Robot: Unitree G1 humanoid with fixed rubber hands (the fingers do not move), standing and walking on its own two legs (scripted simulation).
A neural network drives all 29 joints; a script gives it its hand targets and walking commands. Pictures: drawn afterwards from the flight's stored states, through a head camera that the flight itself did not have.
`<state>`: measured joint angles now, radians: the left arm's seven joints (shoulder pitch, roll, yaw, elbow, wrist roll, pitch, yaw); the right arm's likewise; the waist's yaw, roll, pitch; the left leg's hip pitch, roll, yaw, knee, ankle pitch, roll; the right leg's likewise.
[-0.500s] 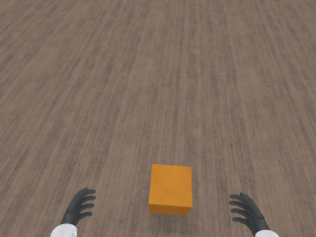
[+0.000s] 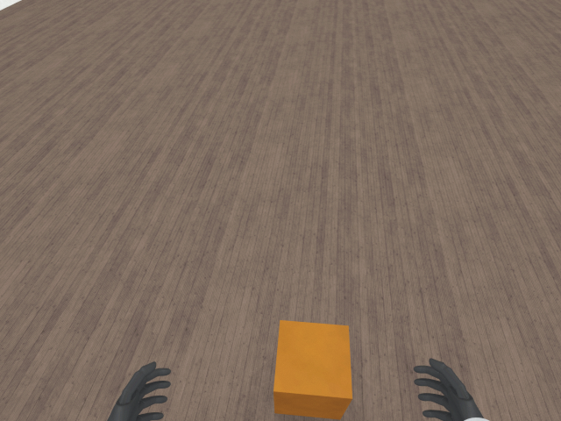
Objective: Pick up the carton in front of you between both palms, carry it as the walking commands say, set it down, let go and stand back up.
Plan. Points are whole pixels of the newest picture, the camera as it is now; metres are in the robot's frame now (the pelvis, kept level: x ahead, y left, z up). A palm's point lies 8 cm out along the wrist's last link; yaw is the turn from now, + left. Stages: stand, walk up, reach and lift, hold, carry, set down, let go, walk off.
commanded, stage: let go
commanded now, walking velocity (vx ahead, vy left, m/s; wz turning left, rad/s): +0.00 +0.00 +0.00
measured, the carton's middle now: (310, 370) +0.41 -0.08 -0.65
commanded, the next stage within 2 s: stand in 0.02 s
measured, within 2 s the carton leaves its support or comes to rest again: neither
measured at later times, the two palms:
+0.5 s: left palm out of the picture +0.14 +0.28 -0.09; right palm out of the picture +0.16 -0.29 -0.09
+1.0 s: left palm out of the picture +0.10 +0.29 -0.09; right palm out of the picture +0.13 -0.30 -0.09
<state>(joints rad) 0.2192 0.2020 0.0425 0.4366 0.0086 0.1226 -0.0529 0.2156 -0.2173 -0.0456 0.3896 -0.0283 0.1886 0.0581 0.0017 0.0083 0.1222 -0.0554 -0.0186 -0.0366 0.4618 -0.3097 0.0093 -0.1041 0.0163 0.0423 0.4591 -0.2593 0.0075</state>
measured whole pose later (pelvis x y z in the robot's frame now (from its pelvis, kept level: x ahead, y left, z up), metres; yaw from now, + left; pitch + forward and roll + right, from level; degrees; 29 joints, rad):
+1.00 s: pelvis +0.01 -0.01 +0.00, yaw +2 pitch -2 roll +0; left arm 0.15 0.35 0.04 0.91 0.03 0.00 0.01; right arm 0.18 -0.37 -0.01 0.85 -0.03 -0.01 -0.03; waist 0.00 0.02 0.02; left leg -0.11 -0.01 -0.07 0.42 -0.28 0.00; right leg -0.14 0.02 0.01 0.42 -0.25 -0.01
